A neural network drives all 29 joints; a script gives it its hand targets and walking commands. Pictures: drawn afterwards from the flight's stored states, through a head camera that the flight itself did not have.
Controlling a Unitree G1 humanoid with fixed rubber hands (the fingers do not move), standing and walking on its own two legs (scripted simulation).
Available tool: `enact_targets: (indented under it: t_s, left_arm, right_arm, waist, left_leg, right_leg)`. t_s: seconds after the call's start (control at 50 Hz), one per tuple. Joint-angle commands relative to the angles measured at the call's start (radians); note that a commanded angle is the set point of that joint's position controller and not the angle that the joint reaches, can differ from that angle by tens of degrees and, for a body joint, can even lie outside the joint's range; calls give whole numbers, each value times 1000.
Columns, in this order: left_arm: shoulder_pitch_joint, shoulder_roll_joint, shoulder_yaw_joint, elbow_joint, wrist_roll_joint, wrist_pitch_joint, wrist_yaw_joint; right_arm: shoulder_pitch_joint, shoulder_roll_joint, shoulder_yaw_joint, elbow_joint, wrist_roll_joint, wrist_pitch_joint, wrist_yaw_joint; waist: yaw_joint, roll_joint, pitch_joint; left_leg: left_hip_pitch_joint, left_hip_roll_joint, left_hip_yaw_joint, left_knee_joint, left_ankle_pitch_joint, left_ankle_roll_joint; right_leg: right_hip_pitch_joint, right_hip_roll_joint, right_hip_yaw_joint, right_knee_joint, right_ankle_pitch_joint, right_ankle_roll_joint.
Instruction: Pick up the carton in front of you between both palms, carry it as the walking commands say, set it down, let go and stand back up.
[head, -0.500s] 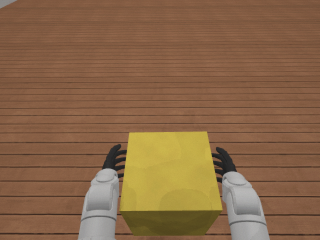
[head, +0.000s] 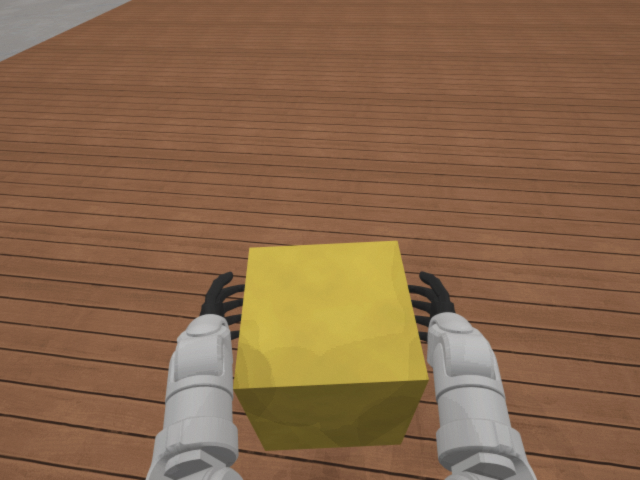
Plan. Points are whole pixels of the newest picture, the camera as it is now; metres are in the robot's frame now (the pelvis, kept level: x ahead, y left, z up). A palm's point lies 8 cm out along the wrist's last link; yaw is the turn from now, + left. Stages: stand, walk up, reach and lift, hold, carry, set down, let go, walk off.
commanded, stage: set down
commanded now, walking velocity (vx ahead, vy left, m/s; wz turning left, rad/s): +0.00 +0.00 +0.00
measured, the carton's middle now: (328, 350) +0.33 +0.01 -0.04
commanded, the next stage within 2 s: none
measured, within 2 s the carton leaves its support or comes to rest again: neither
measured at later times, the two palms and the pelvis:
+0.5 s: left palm (249, 365) +0.38 +0.16 -0.16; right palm (415, 370) +0.37 -0.14 -0.17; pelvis -0.02 +0.00 -0.09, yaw +0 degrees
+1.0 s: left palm (271, 381) +0.42 +0.13 -0.30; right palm (411, 380) +0.42 -0.16 -0.31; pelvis -0.04 +0.02 -0.22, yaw +1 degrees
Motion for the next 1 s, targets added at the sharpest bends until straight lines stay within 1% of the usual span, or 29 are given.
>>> enact_targets:
  t_s: [0.0,0.06,0.1,0.12,0.16,0.2,0.24,0.32,0.38,0.42,0.46,0.5,0.56,0.62,0.66,0.74,0.86,0.98]
  left_arm:
    - [-639,-765,-324,146,-126,-68,-226]
    - [-634,-681,-194,204,-32,-101,-199]
    - [-601,-614,-130,221,16,-129,-184]
    - [-585,-591,-115,222,28,-148,-177]
    - [-563,-559,-105,221,30,-198,-168]
    - [-555,-567,-131,212,6,-261,-164]
    - [-555,-597,-190,201,-35,-332,-166]
    - [-602,-691,-366,176,-134,-454,-167]
    - [-657,-753,-520,105,-224,-492,-159]
    - [-684,-781,-608,45,-277,-488,-148]
    - [-690,-810,-652,16,-305,-469,-137]
    - [-690,-846,-660,20,-309,-438,-134]
    - [-699,-894,-629,70,-291,-384,-139]
    - [-720,-907,-574,125,-268,-342,-144]
    - [-739,-906,-544,150,-259,-329,-141]
    - [-794,-894,-515,164,-255,-338,-115]
    - [-894,-863,-528,142,-281,-361,-65]
    - [-1008,-829,-546,120,-316,-359,-33]
  right_arm:
    - [-658,847,353,138,158,-74,192]
    - [-638,729,197,203,56,-117,155]
    - [-608,641,124,214,7,-155,138]
    - [-596,609,109,211,-6,-177,133]
    - [-587,564,111,198,-12,-233,125]
    - [-588,561,149,188,0,-300,122]
    - [-600,591,216,177,26,-374,123]
    - [-677,701,415,155,118,-500,125]
    - [-746,753,572,81,191,-540,126]
    - [-768,755,647,31,228,-537,130]
    - [-759,753,676,16,239,-520,139]
    - [-746,753,667,36,235,-494,159]
    - [-751,740,615,100,215,-448,199]
    - [-780,722,550,161,191,-412,238]
    - [-804,710,515,188,180,-400,256]
    - [-853,679,470,223,178,-402,272]
    - [-945,634,466,231,211,-415,262]
    - [-1042,607,488,229,249,-406,241]
  waist:
    - [18,-38,-158]
    - [-3,-21,-144]
    - [-12,-12,-152]
    - [-12,-8,-164]
    - [-10,-9,-204]
    - [-5,-18,-273]
    - [5,-28,-368]
    - [24,-33,-662]
    - [18,-50,-977]
    - [7,-56,-1159]
    - [-8,-53,-1229]
    - [-22,-41,-1204]
    - [-36,-13,-1097]
    - [-43,-3,-1014]
    - [-44,-1,-997]
    - [-48,-5,-1026]
    - [-54,-22,-1143]
    - [-61,-40,-1232]
  left_leg:
    - [-274,-78,-18,-61,-152,52]
    - [-342,-83,-14,-8,-142,47]
    - [-396,-90,-11,19,-117,39]
    - [-422,-95,-9,34,-95,34]
    - [-487,-106,-6,73,-52,26]
    - [-557,-119,-2,120,-14,21]
    - [-634,-131,2,172,24,12]
    - [-808,-151,22,301,97,-11]
    - [-892,-162,32,398,168,-27]
    - [-915,-170,31,458,218,-38]
    - [-947,-175,28,503,239,-48]
    - [-977,-176,26,533,211,-54]
    - [-1012,-171,25,570,126,-58]
    - [-1086,-170,24,599,53,-56]
    - [-1130,-172,25,624,40,-56]
    - [-1192,-178,26,695,60,-59]
    - [-1263,-192,42,814,68,-67]
    - [-1349,-210,71,928,11,-67]
  right_leg:
    - [150,23,144,-76,-296,8]
    - [80,28,141,-27,-266,8]
    - [25,38,124,17,-202,12]
    - [1,42,117,40,-158,13]
    - [-46,52,108,93,-70,15]
    - [-82,63,105,147,7,17]
    - [-100,71,101,212,95,18]
    - [-102,74,107,369,282,25]
    - [-71,81,116,499,429,26]
    - [-93,90,111,570,485,25]
    - [-181,98,96,615,476,26]
    - [-326,107,75,635,384,27]
    - [-565,120,41,655,199,19]
    - [-723,122,25,689,95,8]
    - [-795,121,20,721,73,4]
    - [-914,123,12,794,80,7]
    - [-1021,128,0,908,93,20]
    - [-1064,128,-7,1006,68,31]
